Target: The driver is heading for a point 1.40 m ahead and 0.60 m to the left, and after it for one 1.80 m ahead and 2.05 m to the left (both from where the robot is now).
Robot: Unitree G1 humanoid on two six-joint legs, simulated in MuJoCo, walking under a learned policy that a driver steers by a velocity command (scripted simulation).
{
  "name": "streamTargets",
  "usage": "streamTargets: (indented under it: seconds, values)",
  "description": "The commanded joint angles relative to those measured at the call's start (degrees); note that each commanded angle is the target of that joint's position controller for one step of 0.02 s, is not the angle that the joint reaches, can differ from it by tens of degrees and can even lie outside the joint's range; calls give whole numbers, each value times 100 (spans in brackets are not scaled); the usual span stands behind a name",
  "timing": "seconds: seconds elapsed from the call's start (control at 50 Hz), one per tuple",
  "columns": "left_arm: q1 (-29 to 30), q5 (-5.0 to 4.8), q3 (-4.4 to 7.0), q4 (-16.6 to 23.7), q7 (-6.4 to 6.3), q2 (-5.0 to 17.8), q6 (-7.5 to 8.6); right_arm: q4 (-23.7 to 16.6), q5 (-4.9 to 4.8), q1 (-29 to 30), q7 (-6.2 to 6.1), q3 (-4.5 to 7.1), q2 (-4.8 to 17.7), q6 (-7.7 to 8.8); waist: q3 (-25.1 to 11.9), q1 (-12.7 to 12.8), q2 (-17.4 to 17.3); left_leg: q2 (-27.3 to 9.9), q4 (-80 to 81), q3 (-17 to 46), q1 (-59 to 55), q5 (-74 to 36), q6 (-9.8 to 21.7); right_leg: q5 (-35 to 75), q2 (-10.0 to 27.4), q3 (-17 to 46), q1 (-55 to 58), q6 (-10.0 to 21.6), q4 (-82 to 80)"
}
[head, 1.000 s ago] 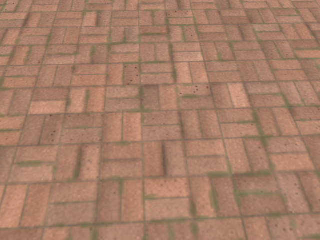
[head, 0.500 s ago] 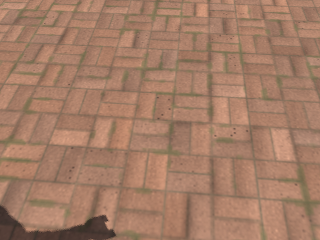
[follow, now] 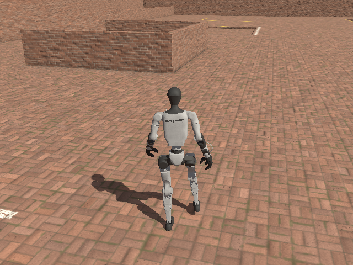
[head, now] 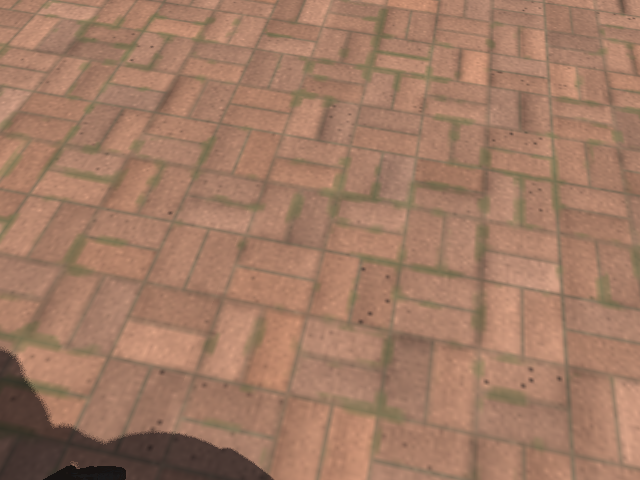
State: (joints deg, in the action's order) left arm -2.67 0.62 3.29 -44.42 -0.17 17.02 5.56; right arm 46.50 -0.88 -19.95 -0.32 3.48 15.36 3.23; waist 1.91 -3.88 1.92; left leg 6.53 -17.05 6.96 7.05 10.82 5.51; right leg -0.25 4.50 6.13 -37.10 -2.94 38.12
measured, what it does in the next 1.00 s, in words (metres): walks ahead, turning left: right foot, then left foot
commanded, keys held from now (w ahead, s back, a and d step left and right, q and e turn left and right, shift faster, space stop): w+q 0.84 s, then q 0.16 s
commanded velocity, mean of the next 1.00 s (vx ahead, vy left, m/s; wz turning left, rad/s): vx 0.48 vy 0.00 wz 0.58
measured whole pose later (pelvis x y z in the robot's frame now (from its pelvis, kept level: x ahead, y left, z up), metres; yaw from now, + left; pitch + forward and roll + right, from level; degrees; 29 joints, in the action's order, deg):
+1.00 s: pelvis +0.51 +0.12 +0.00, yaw +36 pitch +2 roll +0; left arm -2.7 1.0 2.7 -41.0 0.3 18.0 5.0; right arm 39.1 -0.6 -17.8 -0.7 4.1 16.9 1.1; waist 3.5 -3.1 1.7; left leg 6.1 -22.0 6.4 11.1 11.9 4.5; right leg -4.8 4.0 5.1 -37.6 -4.0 42.9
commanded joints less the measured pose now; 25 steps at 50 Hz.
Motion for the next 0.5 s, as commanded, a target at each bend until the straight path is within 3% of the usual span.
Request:
streamTargets:
  seconds: [0.02,0.08,0.14,0.16,0.18,0.2,0.22,0.24,0.26,0.28,0.3,0.36,0.44,0.5]
  values:
    - [667,-56,40,535,54,292,112,-270,-42,-125,-79,266,1028,36,-39,-51,-633,-1215,499,987,567,-744,618,736,-367,-256,734,-21,-699]
    - [878,-91,67,666,121,429,174,-194,-62,-304,-109,265,972,-32,-35,-73,-655,-1380,59,1401,-5,-753,579,436,-438,-104,738,65,-1112]
    - [491,-107,140,603,139,633,255,-236,-36,-210,-145,296,997,-104,-148,186,-887,-1495,-493,1760,-317,-1285,490,-258,-480,-140,1291,281,-1327]
    - [-59,-80,217,461,105,768,282,-298,-29,-98,-131,260,895,-115,-446,477,-876,-1261,-978,1658,-202,-1688,360,-184,-472,-236,2127,453,-1561]
    - [-886,12,300,346,63,1000,301,-421,29,24,-93,161,650,-98,-1189,882,-645,-961,-2190,1352,364,-1512,184,-219,149,240,3596,792,-1303]
    - [-1682,87,421,251,16,1432,236,-538,-31,-490,-94,71,337,-54,-2063,880,525,-162,-4071,550,2157,207,-268,-930,1374,2131,5733,1492,-1351]
    - [-1796,-63,388,125,66,1260,161,-617,-101,-850,-91,29,462,-11,-2241,723,1690,-221,-5174,343,3351,2402,-363,-2007,2067,3885,6116,1879,-1855]
    - [-1464,-125,260,249,58,752,125,-536,-141,-538,-82,150,963,-25,-1396,796,903,-616,-5613,443,3728,2013,-407,-2630,1874,3339,5387,1661,-2027]
    - [-1175,-91,201,303,41,554,74,-602,-104,-54,-77,190,1062,-58,-754,809,395,-825,-5608,207,3677,1543,-440,-2309,1588,2408,4577,1422,-2146]
    - [-921,-41,166,276,47,479,45,-683,-51,205,-71,201,976,-67,-326,686,193,-984,-5366,99,3543,1212,-456,-1760,1347,1821,3865,1332,-2348]
    - [-794,-4,123,247,45,364,52,-717,-24,282,-54,225,896,-94,-151,565,271,-1159,-5132,96,3359,991,-445,-1299,1176,1374,3446,1274,-2498]
    - [-740,-26,162,118,63,443,120,-832,-66,287,0,165,528,-191,-39,437,397,-1358,-4792,-92,3149,634,-492,-601,1013,509,2946,1360,-2907]
    - [-787,-35,244,-12,50,684,132,-1037,-47,664,61,130,460,-174,-29,473,179,-1404,-3795,-155,3352,-408,-571,294,970,-336,3150,1400,-3056]
    - [-912,-68,261,-77,27,796,71,-1194,-49,1210,178,74,367,-106,76,684,101,-1300,-2777,-467,3085,-1234,-513,563,829,-954,3247,1250,-3044]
